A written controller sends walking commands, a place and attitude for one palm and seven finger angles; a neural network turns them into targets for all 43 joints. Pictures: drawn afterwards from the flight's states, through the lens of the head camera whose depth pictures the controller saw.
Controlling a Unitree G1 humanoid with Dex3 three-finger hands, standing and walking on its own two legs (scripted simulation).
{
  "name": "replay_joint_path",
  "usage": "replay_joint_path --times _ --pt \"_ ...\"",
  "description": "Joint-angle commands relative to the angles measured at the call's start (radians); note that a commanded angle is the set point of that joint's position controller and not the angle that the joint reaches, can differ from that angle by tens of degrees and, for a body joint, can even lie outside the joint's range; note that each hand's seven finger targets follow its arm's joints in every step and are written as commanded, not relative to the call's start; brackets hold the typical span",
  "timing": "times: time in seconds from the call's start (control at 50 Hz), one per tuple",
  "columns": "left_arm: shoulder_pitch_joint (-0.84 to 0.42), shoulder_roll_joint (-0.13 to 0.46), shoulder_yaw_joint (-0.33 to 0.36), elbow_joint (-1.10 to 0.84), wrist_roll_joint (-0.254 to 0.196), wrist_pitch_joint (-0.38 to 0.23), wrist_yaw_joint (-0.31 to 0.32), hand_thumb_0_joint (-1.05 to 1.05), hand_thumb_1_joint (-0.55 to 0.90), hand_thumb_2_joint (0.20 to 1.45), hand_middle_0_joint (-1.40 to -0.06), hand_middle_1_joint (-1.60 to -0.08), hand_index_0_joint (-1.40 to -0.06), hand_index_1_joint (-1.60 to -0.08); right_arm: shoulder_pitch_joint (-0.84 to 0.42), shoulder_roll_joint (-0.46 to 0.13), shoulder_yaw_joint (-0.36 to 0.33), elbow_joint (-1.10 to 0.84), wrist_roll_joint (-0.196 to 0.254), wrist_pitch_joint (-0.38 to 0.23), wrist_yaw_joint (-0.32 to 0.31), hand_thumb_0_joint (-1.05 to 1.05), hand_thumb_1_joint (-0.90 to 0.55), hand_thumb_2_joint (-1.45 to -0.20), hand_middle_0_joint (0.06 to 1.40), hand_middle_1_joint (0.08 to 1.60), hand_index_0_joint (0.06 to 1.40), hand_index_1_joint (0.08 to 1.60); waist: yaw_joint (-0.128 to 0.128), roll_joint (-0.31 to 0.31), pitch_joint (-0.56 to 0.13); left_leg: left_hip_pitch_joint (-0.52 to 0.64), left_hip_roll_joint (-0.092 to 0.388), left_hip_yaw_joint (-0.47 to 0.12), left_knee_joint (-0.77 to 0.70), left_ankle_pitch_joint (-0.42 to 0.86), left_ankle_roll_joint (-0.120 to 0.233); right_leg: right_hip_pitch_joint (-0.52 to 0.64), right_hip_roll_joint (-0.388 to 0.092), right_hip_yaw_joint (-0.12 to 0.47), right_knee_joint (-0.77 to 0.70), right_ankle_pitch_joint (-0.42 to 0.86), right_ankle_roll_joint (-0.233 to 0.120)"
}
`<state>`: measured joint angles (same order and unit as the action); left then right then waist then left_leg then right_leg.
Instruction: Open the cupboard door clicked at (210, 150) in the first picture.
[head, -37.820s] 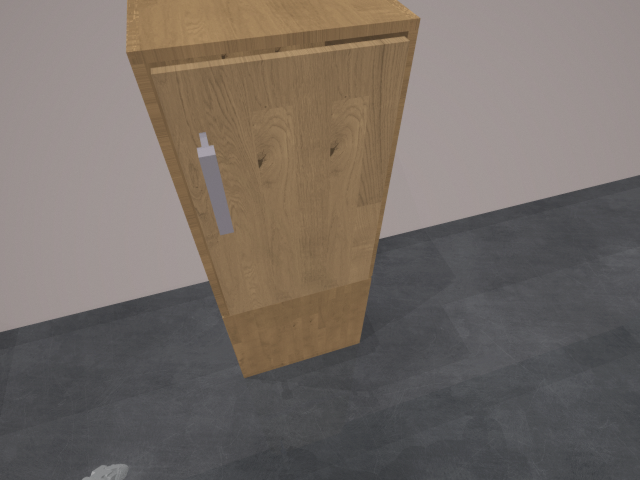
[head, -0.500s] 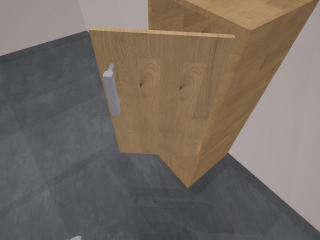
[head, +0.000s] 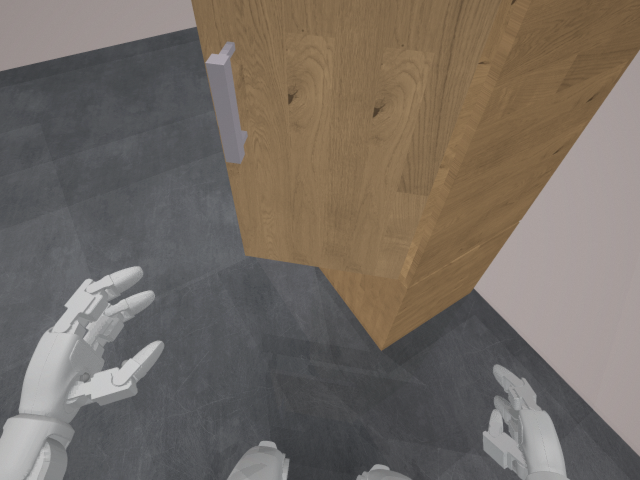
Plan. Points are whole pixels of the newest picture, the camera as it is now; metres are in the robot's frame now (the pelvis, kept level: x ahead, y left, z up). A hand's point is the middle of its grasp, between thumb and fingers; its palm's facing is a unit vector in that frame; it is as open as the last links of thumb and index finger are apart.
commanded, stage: raise the hand with hooked fingers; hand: left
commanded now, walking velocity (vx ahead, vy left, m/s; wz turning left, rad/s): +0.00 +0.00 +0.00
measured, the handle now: (232, 105) +0.56 +0.19 +0.14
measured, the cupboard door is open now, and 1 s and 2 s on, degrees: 48 48 48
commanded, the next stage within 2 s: move the hooked fingers beside the handle in 1.52 s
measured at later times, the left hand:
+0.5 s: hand (94, 287) +0.28 +0.27 +0.11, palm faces -0.04 -1.00 -0.06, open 12.5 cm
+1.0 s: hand (31, 219) +0.31 +0.33 +0.17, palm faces +0.00 -1.00 -0.06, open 13.9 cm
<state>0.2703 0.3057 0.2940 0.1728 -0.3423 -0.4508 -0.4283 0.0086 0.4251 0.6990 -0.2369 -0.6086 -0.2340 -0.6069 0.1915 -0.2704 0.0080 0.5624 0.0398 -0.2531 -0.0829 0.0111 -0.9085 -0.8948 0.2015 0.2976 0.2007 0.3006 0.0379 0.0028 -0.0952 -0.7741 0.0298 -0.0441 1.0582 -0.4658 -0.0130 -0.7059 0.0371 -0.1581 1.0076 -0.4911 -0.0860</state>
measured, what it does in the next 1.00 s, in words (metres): rises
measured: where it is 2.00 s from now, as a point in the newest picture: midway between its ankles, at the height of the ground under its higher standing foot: outside the picture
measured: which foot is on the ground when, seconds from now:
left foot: down 0.00-1.00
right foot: down 0.00-1.00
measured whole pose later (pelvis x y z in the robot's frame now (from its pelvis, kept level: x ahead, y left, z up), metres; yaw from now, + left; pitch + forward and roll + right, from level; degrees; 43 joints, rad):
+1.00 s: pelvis +0.02 +0.06 +0.05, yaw -1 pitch +3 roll -2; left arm -0.09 0.45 0.42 0.32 -0.34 -0.10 -0.49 -0.02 -0.49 0.31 -0.30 -1.20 -0.30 -1.20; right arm 0.27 -0.26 0.08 0.60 0.05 -0.23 -0.11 0.01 -0.90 -0.89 0.21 0.30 0.21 0.30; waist 0.03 0.03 -0.05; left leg -0.41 -0.03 0.03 0.68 -0.33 0.07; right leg -0.35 0.00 -0.08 0.62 -0.32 0.00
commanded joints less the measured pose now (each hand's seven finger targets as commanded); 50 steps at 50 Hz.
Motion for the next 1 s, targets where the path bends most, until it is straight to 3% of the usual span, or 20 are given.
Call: replay_joint_path --times 0.0,0.08,0.14,0.18,0.22,0.26,0.3,0.4,0.48,0.54,0.6,0.68,0.7,0.76,0.8,0.88,0.98 --pt "-0.189 0.255 0.11 -0.136 -0.037 0.037 -0.063 0.0 0.2 0.6 -0.25 -0.75 -0.25 -0.75 0.009 -0.129 -0.037 -0.107 0.014 -0.052 -0.018 0.0 -0.9 -0.9 0.2 0.3 0.2 0.3 -0.058 0.073 -0.179 0.093 -0.023 0.017 -0.135 0.192 0.051 0.207 -0.08 0.316 -0.323 0.151 0.114" --pt "-0.101 0.256 0.193 -0.108 -0.08 0.094 -0.055 0.0 0.107 0.56 -0.257 -0.81 -0.257 -0.81 0.007 -0.117 -0.037 -0.117 0.008 -0.054 -0.004 0.0 -0.9 -0.9 0.2 0.3 0.2 0.3 -0.011 -0.031 -0.244 0.122 -0.027 0.007 -0.187 0.285 0.043 0.323 -0.088 0.287 -0.309 0.37 0.136" --pt "-0.09 0.216 0.17 -0.127 -0.075 0.078 -0.033 0.0 0.037 0.53 -0.262 -0.855 -0.262 -0.855 0.015 -0.115 -0.043 -0.116 0.006 -0.061 0.009 0.0 -0.9 -0.9 0.2 0.3 0.2 0.3 -0.013 -0.022 -0.215 0.16 -0.03 0.016 -0.233 0.294 0.042 0.292 -0.074 0.238 -0.308 0.376 0.126" --pt "-0.098 0.222 0.174 -0.116 -0.072 0.067 -0.028 0.0 -0.01 0.51 -0.265 -0.885 -0.265 -0.885 0.022 -0.121 -0.046 -0.117 0.006 -0.064 0.011 0.0 -0.9 -0.9 0.2 0.3 0.2 0.3 -0.016 -0.059 -0.196 0.169 -0.03 0.018 -0.248 0.293 0.043 0.288 -0.068 0.232 -0.314 0.37 0.124" --pt "-0.104 0.21 0.153 -0.125 -0.061 0.058 -0.025 0.0 -0.057 0.49 -0.268 -0.915 -0.268 -0.915 0.031 -0.125 -0.048 -0.117 0.008 -0.069 0.011 0.0 -0.9 -0.9 0.2 0.3 0.2 0.3 -0.022 -0.016 -0.188 0.204 -0.032 0.027 -0.267 0.286 0.046 0.258 -0.056 0.205 -0.316 0.325 0.109" --pt "-0.152 0.239 0.164 -0.133 -0.063 0.058 -0.022 0.0 -0.103 0.47 -0.272 -0.945 -0.272 -0.945 0.033 -0.137 -0.048 -0.117 0.006 -0.072 0.007 0.0 -0.9 -0.9 0.2 0.3 0.2 0.3 -0.022 -0.032 -0.174 0.219 -0.031 0.022 -0.279 0.288 0.049 0.256 -0.045 0.196 -0.319 0.298 0.098" --pt "-0.17 0.252 0.167 -0.156 -0.055 0.055 -0.022 0.0 -0.15 0.45 -0.275 -0.975 -0.275 -0.975 0.042 -0.138 -0.048 -0.113 0.009 -0.074 0.003 0.0 -0.9 -0.9 0.2 0.3 0.2 0.3 -0.02 0.03 -0.203 0.272 -0.029 0.027 -0.305 0.295 0.05 0.253 -0.036 0.164 -0.314 0.287 0.083" --pt "-0.219 0.251 0.15 -0.225 -0.045 0.068 0.001 0.0 -0.267 0.4 -0.283 -1.05 -0.283 -1.05 0.044 -0.137 -0.042 -0.109 0.008 -0.08 -0.003 0.0 -0.9 -0.9 0.2 0.3 0.2 0.3 -0.024 0.094 -0.212 0.385 -0.019 0.006 -0.35 0.362 0.043 0.242 -0.018 0.109 -0.304 0.339 0.065" --pt "-0.245 0.252 0.146 -0.185 -0.036 0.122 0.007 0.0 -0.36 0.36 -0.29 -1.11 -0.29 -1.11 0.039 -0.141 -0.034 -0.113 0.011 -0.068 -0.004 0.0 -0.9 -0.9 0.2 0.3 0.2 0.3 -0.028 0.085 -0.152 0.403 -0.01 -0.01 -0.386 0.365 0.032 0.235 -0.011 0.089 -0.319 0.331 0.061" --pt "-0.3 0.266 0.148 -0.188 -0.027 0.163 0.008 0.0 -0.43 0.33 -0.295 -1.155 -0.295 -1.155 0.028 -0.139 -0.028 -0.121 0.015 -0.058 -0.008 0.0 -0.9 -0.9 0.2 0.3 0.2 0.3 -0.024 0.116 -0.147 0.431 -0.006 -0.025 -0.417 0.346 0.024 0.237 -0.013 0.082 -0.338 0.3 0.059" --pt "-0.366 0.289 0.159 -0.177 -0.026 0.199 -0.002 0.0 -0.5 0.3 -0.3 -1.2 -0.3 -1.2 0.021 -0.14 -0.021 -0.125 0.015 -0.047 -0.015 0.0 -0.9 -0.9 0.2 0.3 0.2 0.3 -0.024 0.096 -0.152 0.458 -0.005 -0.036 -0.437 0.354 0.02 0.259 -0.009 0.08 -0.355 0.307 0.055" --pt "-0.446 0.302 0.156 -0.158 -0.023 0.227 -0.02 0.0 -0.5 0.3 -0.3 -1.2 -0.3 -1.2 0.012 -0.137 -0.011 -0.12 0.017 -0.04 -0.02 0.0 -0.9 -0.9 0.2 0.3 0.2 0.3 -0.029 0.123 -0.142 0.504 -0.002 -0.046 -0.459 0.367 0.013 0.267 -0.007 0.082 -0.382 0.308 0.051" --pt "-0.46 0.314 0.168 -0.143 -0.024 0.237 -0.022 0.0 -0.5 0.3 -0.3 -1.2 -0.3 -1.2 0.013 -0.137 -0.01 -0.121 0.016 -0.038 -0.022 0.0 -0.9 -0.9 0.2 0.3 0.2 0.3 -0.028 0.096 -0.14 0.505 0.0 -0.049 -0.464 0.366 0.013 0.27 -0.007 0.08 -0.387 0.311 0.052" --pt "-0.518 0.332 0.17 -0.126 -0.022 0.255 -0.036 0.0 -0.5 0.3 -0.3 -1.2 -0.3 -1.2 0.004 -0.139 -0.005 -0.118 0.018 -0.035 -0.027 0.0 -0.9 -0.9 0.2 0.3 0.2 0.3 -0.027 0.118 -0.128 0.521 -0.003 -0.056 -0.482 0.335 0.01 0.279 -0.007 0.082 -0.406 0.291 0.048" --pt "-0.536 0.35 0.186 -0.098 -0.02 0.267 -0.045 0.0 -0.5 0.3 -0.3 -1.2 -0.3 -1.2 0.004 -0.141 -0.003 -0.116 0.018 -0.031 -0.03 0.0 -0.9 -0.9 0.2 0.3 0.2 0.3 -0.027 0.096 -0.139 0.528 -0.001 -0.058 -0.496 0.333 0.011 0.291 -0.008 0.081 -0.417 0.29 0.05" --pt "-0.597 0.381 0.2 -0.098 -0.018 0.278 -0.053 0.0 -0.5 0.3 -0.3 -1.2 -0.3 -1.2 0.0 -0.139 0.002 -0.111 0.018 -0.033 -0.032 0.0 -0.9 -0.9 0.2 0.3 0.2 0.3 -0.023 0.136 -0.151 0.57 0.0 -0.064 -0.512 0.373 0.004 0.311 -0.01 0.083 -0.436 0.308 0.046" --pt "-0.641 0.425 0.233 -0.012 -0.021 0.306 -0.072 0.0 -0.5 0.3 -0.3 -1.2 -0.3 -1.2 0.005 -0.147 0.002 -0.104 0.022 -0.028 -0.037 0.0 -0.9 -0.9 0.2 0.3 0.2 0.3 -0.022 0.084 -0.139 0.56 -0.007 -0.055 -0.529 0.35 0.017 0.335 -0.01 0.088 -0.466 0.312 0.048"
